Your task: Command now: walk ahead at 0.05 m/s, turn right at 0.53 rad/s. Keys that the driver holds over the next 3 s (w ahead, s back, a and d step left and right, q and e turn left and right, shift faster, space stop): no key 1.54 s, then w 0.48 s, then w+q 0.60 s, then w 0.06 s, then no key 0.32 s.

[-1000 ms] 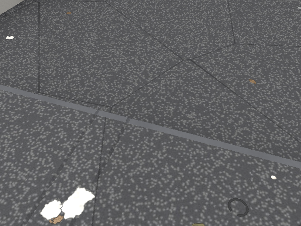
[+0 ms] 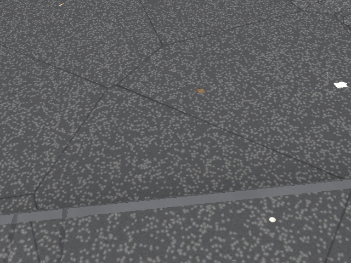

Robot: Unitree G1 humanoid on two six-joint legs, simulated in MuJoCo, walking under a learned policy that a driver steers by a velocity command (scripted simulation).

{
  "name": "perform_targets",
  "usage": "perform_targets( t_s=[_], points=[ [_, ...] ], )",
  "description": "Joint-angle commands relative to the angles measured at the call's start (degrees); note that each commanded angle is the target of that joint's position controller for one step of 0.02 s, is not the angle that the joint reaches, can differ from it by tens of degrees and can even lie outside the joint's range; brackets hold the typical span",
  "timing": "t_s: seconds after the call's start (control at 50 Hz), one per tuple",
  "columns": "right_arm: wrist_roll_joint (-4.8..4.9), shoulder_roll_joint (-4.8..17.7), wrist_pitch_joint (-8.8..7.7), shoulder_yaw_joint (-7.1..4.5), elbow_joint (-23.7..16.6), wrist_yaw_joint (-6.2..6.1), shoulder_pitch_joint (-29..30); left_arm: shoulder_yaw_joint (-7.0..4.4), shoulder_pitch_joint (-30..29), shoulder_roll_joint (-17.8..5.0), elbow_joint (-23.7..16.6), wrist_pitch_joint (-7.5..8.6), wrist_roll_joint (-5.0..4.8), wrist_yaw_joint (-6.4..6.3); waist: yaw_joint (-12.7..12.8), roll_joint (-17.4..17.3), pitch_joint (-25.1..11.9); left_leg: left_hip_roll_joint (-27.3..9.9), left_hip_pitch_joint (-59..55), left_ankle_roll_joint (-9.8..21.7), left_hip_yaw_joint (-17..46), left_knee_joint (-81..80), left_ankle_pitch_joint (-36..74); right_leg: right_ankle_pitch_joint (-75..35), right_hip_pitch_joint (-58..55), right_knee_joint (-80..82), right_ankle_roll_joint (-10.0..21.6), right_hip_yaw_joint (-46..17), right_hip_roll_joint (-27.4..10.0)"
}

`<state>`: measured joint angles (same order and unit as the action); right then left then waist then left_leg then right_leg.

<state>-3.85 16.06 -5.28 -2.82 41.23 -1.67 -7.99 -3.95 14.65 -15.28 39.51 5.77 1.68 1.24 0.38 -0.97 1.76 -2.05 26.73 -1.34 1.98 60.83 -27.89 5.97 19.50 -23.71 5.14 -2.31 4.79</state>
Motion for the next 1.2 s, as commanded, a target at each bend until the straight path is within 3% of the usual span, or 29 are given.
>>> perform_targets(
  t_s=[0.02, 0.08, 0.16, 0.2, 0.22, 0.26, 0.28, 0.3, 0.32, 0.34, 0.36, 0.38, 0.42, 0.48, 0.52, 0.68, 1.2],
  points=[
    [0.91, 5.5, 1.04, -1.13, -0.7, 0.55, -8.5, -1.84, -6.9, -8.5, -7.6, 1.36, 0.66, 0.08, -4.6, 3.5, -6.9, -0.9, -2.8, -1.1, 0.9, -1.6, 7.7, -7.4, 0.2, 11.7, 11.2, -15.0, -13.8],
    [1.24, 5.4, 2.63, -0.46, 0.3, 1.86, -8.4, -2.39, -4.6, -9.6, -8.6, 2.17, 0.17, 0.84, -1.9, 3.9, -6.8, -1.6, -3.3, -4.0, -0.4, -7.0, 10.1, -4.1, -0.2, 10.4, 10.4, -14.1, -13.5],
    [1.14, 5.2, 2.48, 0.69, 0.0, 1.49, -5.2, -1.87, -1.4, -7.7, -8.3, 2.21, -1.27, 1.6, 1.8, 4.6, -6.5, -3.2, -0.2, -4.8, 0.2, -16.5, 7.7, 2.9, -6.3, 6.0, 10.6, -19.1, -16.0],
    [1.72, 5.5, 1.78, 0.92, -0.1, 1.65, -4.9, -1.3, -2.5, -7.2, -8.4, 1.71, -1.85, 2.06, 1.9, 4.8, -7.0, -2.4, -2.3, -4.2, -1.5, -22.1, 8.3, 3.5, -6.3, 3.7, 9.9, -20.2, -15.6],
    [2.43, 5.6, 1.34, 0.97, 0.1, 2.04, -5.6, -0.91, -4.1, -7.1, -8.2, 1.27, -2.18, 2.46, 0.7, 4.1, -7.1, -1.8, -5.2, -3.4, -2.8, -27.3, 12.7, 2.6, -5.2, 2.1, 9.2, -20.0, -14.8],
    [3.95, 5.2, 0.46, 1.45, -0.8, 2.96, -4.9, 0.36, -4.3, -5.2, -6.8, 0.44, -2.1, 3.63, -1.2, 3.3, -7.7, -2.0, -12.5, -0.5, -3.0, -35.7, 24.9, -3.2, -2.2, -0.7, 6.6, -20.3, -12.5],
    [4.11, 7.0, -0.3, 1.4, -2.3, 2.99, -5.1, 0.86, -2.5, -4.0, -6.8, 0.13, -1.89, 3.64, -1.1, 1.8, -11.2, -6.4, -16.3, 4.8, 0.7, -35.0, 36.3, -2.8, -2.1, -3.6, 3.1, -18.6, -9.8],
    [4.31, 11.1, -1.26, 0.95, -3.8, 3.64, -1.4, 0.99, 3.1, -3.3, -6.9, 0.05, -1.77, 3.2, 3.2, -5.4, -13.6, -13.4, -17.5, 14.5, 8.7, -37.3, 42.7, 5.6, -1.9, -6.3, -2.7, -9.5, -3.1],
    [3.83, 9.0, -1.34, 1.51, -3.7, 4.97, 3.0, 0.61, 2.0, -4.9, -6.1, -0.46, -0.95, 2.86, 4.5, -3.0, -10.1, -12.8, -12.1, 14.1, 9.8, -38.2, 34.0, 8.6, -3.7, -4.9, -6.2, -5.1, -2.4],
    [4.46, 7.5, -0.86, 1.71, -3.4, 6.25, 3.8, 0.39, 0.1, -6.0, -5.7, -1.45, -1.37, 2.36, 3.9, -0.7, -8.2, -8.5, -8.9, 9.2, 5.2, -37.1, 24.8, 5.2, -7.0, -3.2, -6.7, -5.1, -3.6],
    [4.67, 7.0, -0.63, 1.7, -3.1, 6.87, 2.3, 0.26, -0.8, -6.9, -5.5, -2.13, -2.01, 2.17, 2.4, -0.6, -7.6, -5.7, -9.4, 6.1, 2.5, -36.4, 21.6, 3.4, -6.2, -3.7, -6.0, -5.7, -3.2],
    [4.69, 7.2, -0.56, 1.62, -3.0, 7.12, 1.6, -0.02, -0.9, -7.7, -5.3, -2.37, -2.03, 2.21, 1.8, -1.6, -6.9, -5.2, -11.1, 5.3, 2.0, -35.6, 21.2, 2.4, -4.4, -3.8, -5.5, -6.2, -3.1],
    [4.24, 8.5, -0.73, 0.88, -3.2, 6.82, 0.9, 0.09, -2.6, -7.7, -6.1, -1.99, -1.81, 1.96, 0.4, -1.2, -6.7, -5.7, -13.9, 6.3, 2.0, -34.6, 22.1, 0.5, -1.7, -3.9, -4.6, -6.3, -3.2],
    [4.27, 7.2, -0.93, 1.02, -3.6, 6.55, 1.5, 0.32, -3.2, -6.8, -6.0, -1.63, -1.96, 1.24, -0.1, -1.3, -6.5, -6.7, -16.7, 7.9, 2.9, -34.3, 24.9, -0.7, 0.1, -4.1, -5.4, -6.3, -3.5],
    [4.47, 6.5, -0.82, 1.11, -3.9, 6.82, 2.5, 0.38, -2.4, -6.8, -5.2, -1.76, -2.08, 1.17, 0.1, -1.2, -6.5, -6.2, -18.2, 7.3, 2.4, -33.4, 26.7, -1.8, 0.2, -3.8, -5.9, -6.0, -3.8],
    [3.85, 7.3, -0.51, 0.24, -4.2, 6.77, 4.2, 0.46, -1.8, -8.4, -3.5, -1.88, -1.96, 1.1, -0.5, -1.0, -6.8, -4.3, -22.2, 5.6, 0.6, -30.8, 32.0, -3.7, 1.1, -3.2, -6.0, -5.5, -4.3],
    [3.73, 9.4, -0.45, -0.71, 1.5, 6.73, 3.9, 1.1, -3.8, -9.7, 1.0, -2.97, -1.86, 0.93, 0.5, 0.1, -3.8, -2.1, -19.9, 4.2, 1.7, -36.1, 25.3, -0.1, -4.6, -0.6, -7.3, -4.3, -5.5]
  ],
)
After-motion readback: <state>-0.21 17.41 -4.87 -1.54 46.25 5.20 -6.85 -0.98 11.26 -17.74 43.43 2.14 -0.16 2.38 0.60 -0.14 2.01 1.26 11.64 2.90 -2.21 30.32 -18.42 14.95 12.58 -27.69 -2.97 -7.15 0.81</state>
